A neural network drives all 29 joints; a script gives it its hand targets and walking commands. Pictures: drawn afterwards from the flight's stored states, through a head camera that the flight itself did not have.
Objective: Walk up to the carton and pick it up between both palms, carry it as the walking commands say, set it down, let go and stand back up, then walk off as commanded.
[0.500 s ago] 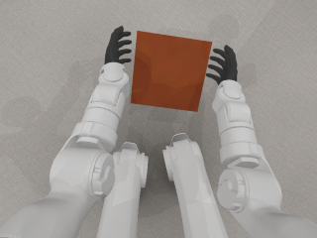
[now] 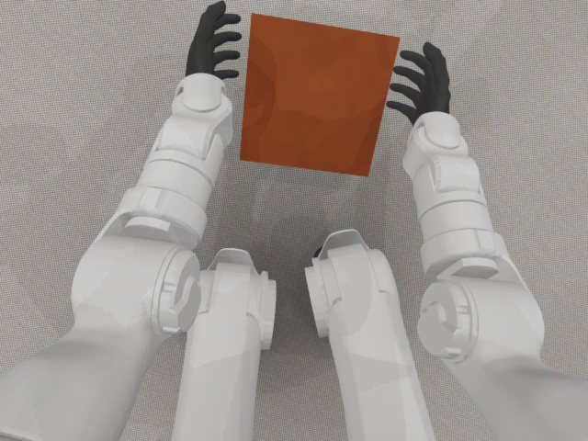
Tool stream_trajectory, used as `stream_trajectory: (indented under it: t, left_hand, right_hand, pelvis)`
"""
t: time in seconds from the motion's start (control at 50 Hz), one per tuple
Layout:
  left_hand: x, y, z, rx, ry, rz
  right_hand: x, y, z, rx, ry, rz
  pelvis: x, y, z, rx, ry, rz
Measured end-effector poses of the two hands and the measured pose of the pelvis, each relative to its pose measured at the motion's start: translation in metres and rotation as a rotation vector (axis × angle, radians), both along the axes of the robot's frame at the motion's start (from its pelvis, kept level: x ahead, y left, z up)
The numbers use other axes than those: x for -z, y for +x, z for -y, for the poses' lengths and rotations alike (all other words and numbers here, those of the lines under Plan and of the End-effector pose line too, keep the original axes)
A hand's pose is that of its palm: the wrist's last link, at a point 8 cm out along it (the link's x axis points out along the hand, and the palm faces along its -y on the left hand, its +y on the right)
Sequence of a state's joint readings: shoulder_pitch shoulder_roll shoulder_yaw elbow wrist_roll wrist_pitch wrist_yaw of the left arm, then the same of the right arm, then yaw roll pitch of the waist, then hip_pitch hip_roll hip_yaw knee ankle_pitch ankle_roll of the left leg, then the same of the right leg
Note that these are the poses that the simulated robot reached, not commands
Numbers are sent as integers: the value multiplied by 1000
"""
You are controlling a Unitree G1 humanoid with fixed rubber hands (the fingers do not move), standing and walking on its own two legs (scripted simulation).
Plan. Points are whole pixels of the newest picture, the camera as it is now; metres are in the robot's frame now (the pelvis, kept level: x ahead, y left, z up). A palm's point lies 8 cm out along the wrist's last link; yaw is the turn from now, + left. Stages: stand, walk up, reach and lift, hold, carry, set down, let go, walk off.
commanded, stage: set down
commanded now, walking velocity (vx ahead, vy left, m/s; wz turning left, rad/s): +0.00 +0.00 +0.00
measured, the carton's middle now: (311, 97) +0.52 -0.08 -0.27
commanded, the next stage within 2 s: none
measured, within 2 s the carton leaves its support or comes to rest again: rests again in 1.94 s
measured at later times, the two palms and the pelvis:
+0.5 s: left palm (206, 76) +0.53 +0.06 -0.17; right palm (426, 110) +0.47 -0.21 -0.17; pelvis +0.01 +0.00 -0.02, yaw +0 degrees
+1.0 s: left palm (207, 71) +0.54 +0.06 -0.18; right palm (423, 104) +0.48 -0.21 -0.19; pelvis +0.01 +0.00 -0.02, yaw +0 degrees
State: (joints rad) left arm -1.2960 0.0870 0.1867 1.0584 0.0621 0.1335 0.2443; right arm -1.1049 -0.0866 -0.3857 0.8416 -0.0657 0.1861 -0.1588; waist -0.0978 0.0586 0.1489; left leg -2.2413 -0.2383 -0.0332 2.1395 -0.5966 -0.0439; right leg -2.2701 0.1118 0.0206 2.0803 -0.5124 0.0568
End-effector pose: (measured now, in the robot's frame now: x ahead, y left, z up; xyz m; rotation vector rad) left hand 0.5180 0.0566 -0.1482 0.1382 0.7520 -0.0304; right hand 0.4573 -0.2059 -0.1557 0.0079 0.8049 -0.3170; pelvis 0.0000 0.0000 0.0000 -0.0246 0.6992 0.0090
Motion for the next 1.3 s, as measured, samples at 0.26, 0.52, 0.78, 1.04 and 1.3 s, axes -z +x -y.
stream_trajectory:
  t: [0.26,0.52,0.78,1.04,1.3]
  left_hand:
    - [20,7,0,33,-13,-31]
    - [22,8,-2,41,-37,-25]
    - [27,12,0,59,-59,-16]
    - [35,18,-2,65,-74,-1]
    - [41,23,-2,75,-78,12]
  right_hand:
    - [18,8,5,-22,13,-29]
    - [19,8,6,-23,31,-18]
    - [24,14,6,-36,49,-5]
    - [31,19,9,-33,49,9]
    - [36,23,10,-37,49,18]
  pelvis:
    - [10,9,-2,-3,-3,24]
    - [18,5,-3,-1,-7,54]
    - [21,5,-3,-2,-5,64]
    - [22,10,-3,-1,-5,53]
    - [25,13,-3,1,-6,50]
